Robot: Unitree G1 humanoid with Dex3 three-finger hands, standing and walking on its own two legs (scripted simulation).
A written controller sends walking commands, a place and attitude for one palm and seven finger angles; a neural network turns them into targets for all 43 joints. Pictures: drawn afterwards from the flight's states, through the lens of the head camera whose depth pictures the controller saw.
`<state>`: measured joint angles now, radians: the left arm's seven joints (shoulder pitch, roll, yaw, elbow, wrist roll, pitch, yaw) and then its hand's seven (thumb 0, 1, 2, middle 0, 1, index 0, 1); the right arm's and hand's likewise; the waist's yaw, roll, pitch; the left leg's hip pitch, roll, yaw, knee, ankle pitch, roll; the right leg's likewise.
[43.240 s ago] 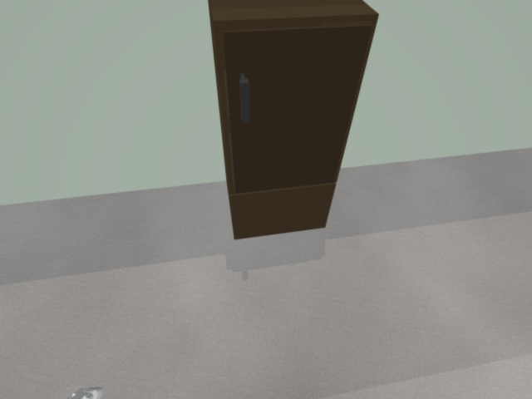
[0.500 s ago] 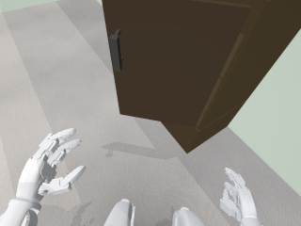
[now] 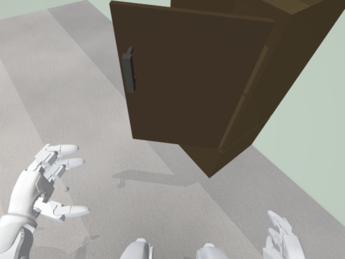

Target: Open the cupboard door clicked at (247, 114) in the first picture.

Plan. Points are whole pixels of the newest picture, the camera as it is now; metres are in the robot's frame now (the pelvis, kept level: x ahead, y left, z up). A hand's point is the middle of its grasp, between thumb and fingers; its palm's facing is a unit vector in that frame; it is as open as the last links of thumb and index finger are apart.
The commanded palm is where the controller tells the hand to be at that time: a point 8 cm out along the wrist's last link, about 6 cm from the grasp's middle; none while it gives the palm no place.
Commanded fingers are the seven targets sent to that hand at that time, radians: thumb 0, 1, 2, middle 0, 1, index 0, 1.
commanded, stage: raise the hand with hooked fingers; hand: left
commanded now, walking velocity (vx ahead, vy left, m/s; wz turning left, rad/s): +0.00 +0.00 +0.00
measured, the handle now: (130, 70) +0.61 +0.16 +0.06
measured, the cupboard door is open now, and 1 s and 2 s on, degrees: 46 46 46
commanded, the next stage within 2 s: move the hooked fingers beside the handle in 1.00 s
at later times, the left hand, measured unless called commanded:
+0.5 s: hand (51, 156) +0.30 +0.27 +0.08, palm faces -0.03 -1.00 -0.04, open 14.0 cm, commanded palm +0.28 +0.32 +0.08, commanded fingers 0.00 -0.50 0.30 -0.30 -1.20 -0.30 -1.20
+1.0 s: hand (58, 155) +0.30 +0.26 +0.08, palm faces -0.04 -1.00 -0.03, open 14.0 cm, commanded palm +0.28 +0.31 +0.08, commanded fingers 0.00 -0.50 0.30 -0.30 -1.20 -0.30 -1.20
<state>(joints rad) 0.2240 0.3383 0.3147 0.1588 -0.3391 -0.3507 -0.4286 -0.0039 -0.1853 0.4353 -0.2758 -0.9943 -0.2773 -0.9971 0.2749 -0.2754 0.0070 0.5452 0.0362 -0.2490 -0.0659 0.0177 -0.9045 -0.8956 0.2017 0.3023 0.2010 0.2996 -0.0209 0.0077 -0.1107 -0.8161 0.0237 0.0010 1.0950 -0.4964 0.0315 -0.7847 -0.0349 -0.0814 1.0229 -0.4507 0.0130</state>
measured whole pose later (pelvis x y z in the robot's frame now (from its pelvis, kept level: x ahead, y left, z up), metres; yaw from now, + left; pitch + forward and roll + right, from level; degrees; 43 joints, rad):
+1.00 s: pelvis +0.01 -0.01 +0.02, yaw +0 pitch +12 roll -2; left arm -0.02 0.43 0.44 0.44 -0.38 -0.30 -0.57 -0.02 -0.50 0.30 -0.30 -1.20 -0.30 -1.20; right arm 0.29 -0.27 0.04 0.54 0.04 -0.19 -0.07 0.02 -0.90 -0.90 0.20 0.30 0.20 0.30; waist -0.02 0.02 -0.10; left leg -0.73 0.04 0.01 0.99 -0.47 0.02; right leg -0.71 -0.02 -0.08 0.93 -0.43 0.00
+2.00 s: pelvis +0.01 -0.01 +0.00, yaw -2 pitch +18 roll -2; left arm -0.64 0.56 0.46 1.01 -0.22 -0.36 -0.52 -0.02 -0.50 0.30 -0.30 -1.20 -0.30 -1.20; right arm 0.34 -0.29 0.04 0.60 0.03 -0.04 -0.06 0.01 -0.91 -0.90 0.20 0.30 0.20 0.30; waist -0.10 0.00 -0.10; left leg -0.88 0.05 0.02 1.05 -0.48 0.02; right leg -0.87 -0.01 -0.06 0.99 -0.43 0.00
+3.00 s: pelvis +0.02 +0.01 -0.01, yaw -4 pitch +27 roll -5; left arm -1.00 0.78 0.54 1.22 -0.07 -0.32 -0.46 -0.02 -0.50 0.30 -0.30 -1.20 -0.30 -1.20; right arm 0.43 -0.27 0.08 0.59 -0.02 0.10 -0.02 0.01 -0.91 -0.89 0.20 0.30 0.20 0.30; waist -0.23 0.02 -0.09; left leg -1.09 0.07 0.01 1.14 -0.52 0.04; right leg -1.05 0.02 -0.06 1.01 -0.42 0.02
